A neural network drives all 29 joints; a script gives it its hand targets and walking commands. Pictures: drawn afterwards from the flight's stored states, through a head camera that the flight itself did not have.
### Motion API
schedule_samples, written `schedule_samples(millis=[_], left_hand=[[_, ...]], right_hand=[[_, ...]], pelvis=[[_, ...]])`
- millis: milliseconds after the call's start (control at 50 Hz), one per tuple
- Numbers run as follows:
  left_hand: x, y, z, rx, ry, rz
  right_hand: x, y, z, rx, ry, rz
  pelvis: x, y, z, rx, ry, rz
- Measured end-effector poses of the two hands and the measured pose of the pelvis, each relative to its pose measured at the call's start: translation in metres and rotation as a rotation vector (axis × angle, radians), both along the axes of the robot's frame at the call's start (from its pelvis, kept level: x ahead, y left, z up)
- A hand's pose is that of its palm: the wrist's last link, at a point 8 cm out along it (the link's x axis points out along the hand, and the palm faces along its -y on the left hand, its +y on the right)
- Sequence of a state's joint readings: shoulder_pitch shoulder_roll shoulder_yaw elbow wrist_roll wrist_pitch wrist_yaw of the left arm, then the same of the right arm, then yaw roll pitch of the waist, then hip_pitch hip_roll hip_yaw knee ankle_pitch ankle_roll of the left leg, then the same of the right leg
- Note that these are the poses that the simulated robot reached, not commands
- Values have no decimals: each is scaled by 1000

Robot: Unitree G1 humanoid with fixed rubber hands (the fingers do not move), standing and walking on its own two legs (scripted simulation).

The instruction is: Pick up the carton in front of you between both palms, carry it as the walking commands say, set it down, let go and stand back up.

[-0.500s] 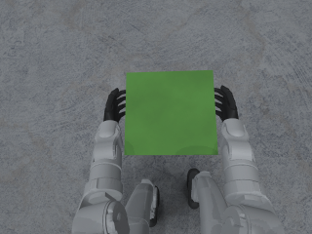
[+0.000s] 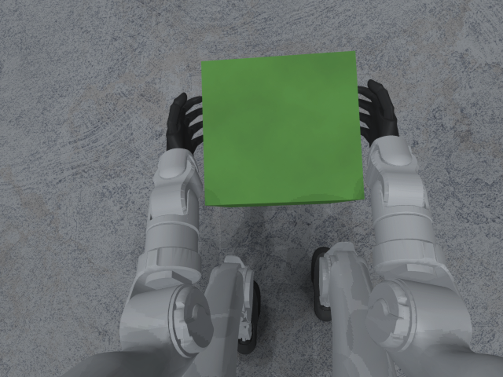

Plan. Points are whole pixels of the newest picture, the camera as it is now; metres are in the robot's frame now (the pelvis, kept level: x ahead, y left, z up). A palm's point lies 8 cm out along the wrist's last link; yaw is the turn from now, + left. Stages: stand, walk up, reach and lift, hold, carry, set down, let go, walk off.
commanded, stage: set down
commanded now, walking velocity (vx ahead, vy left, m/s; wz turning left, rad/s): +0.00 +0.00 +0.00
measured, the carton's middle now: (278, 147) +0.46 -0.01 -0.15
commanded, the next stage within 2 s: none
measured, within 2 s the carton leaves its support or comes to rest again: rests again in 1.42 s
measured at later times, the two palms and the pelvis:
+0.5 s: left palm (202, 153) +0.48 +0.14 -0.23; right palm (350, 142) +0.49 -0.16 -0.25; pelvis -0.03 -0.02 -0.12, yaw +3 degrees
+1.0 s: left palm (215, 159) +0.50 +0.14 -0.35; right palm (341, 137) +0.53 -0.16 -0.33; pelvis -0.03 +0.00 -0.19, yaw +3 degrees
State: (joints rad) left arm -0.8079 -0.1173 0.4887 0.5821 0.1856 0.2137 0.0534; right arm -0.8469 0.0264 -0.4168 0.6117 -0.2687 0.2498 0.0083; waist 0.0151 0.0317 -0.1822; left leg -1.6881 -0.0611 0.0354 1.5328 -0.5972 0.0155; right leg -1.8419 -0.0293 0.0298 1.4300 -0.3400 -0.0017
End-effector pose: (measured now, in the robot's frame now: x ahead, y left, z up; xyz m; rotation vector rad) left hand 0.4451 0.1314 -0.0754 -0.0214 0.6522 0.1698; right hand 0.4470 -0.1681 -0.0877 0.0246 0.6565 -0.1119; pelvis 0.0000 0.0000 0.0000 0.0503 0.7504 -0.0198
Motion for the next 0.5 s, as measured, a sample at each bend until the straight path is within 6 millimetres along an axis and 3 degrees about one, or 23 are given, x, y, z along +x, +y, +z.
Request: schedule_samples(millis=[280,500], left_hand=[[15,11,-91,8,13,34],[34,10,-154,20,37,8]], right_hand=[[26,12,-92,-1,14,37],[38,10,-158,-11,37,32]], pelvis=[[-15,-16,-71,12,80,38],[-28,-16,-118,8,85,45]])
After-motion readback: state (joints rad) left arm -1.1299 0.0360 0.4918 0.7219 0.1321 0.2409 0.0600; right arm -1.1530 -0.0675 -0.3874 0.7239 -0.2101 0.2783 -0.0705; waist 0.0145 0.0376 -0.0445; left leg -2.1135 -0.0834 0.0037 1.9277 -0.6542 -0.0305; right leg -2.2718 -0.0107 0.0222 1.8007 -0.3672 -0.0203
